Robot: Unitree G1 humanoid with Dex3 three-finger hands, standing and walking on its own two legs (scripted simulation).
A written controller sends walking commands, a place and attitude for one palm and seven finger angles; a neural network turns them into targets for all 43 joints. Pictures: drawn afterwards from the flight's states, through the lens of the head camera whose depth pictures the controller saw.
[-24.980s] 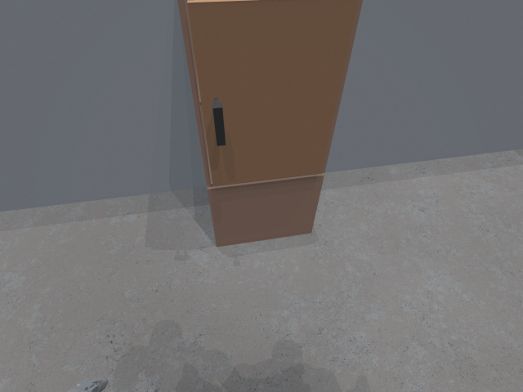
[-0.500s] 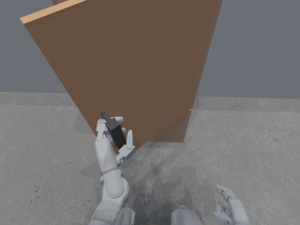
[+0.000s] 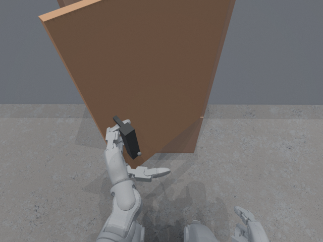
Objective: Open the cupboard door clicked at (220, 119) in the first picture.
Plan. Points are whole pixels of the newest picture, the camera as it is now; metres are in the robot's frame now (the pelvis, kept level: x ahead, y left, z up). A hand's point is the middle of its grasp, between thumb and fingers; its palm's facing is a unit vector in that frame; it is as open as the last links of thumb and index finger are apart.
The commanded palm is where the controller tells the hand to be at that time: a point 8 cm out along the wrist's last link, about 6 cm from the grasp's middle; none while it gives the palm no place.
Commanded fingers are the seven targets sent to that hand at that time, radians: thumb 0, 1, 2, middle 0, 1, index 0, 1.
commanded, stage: open thumb and fingers to let go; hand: left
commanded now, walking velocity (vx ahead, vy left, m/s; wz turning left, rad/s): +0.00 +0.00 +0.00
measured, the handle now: (125, 137) +0.37 +0.11 +0.03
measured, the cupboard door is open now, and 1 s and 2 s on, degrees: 42 44 44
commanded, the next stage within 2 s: slide the hand sideways off the handle in 0.12 s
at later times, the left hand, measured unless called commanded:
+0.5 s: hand (135, 167) +0.29 +0.07 +0.03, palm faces -0.11 -0.99 +0.03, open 16.2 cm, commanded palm +0.27 +0.11 +0.03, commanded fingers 0.00 -0.50 0.30 -0.15 -0.30 -0.15 -0.30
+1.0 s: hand (126, 184) +0.25 +0.09 +0.04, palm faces -0.02 -1.00 +0.00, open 16.3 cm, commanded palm +0.22 +0.15 +0.03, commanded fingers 0.00 -0.50 0.30 -0.15 -0.30 -0.15 -0.30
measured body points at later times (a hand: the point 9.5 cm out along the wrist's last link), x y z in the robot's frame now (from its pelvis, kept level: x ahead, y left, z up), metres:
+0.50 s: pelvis -0.01 +0.03 -0.01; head +0.06 +0.02 +0.44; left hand +0.29 +0.13 +0.03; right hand +0.16 -0.20 -0.11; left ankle +0.03 +0.14 -0.65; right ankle +0.03 -0.08 -0.65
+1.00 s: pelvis +0.01 +0.02 -0.01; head +0.09 +0.01 +0.43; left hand +0.24 +0.14 +0.04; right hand +0.20 -0.19 -0.10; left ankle +0.03 +0.14 -0.65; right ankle +0.03 -0.08 -0.65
